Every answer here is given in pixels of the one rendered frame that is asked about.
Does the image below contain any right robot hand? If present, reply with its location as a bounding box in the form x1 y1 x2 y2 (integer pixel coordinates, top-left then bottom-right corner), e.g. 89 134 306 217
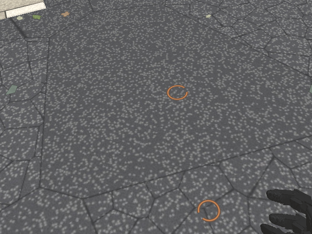
260 189 312 234

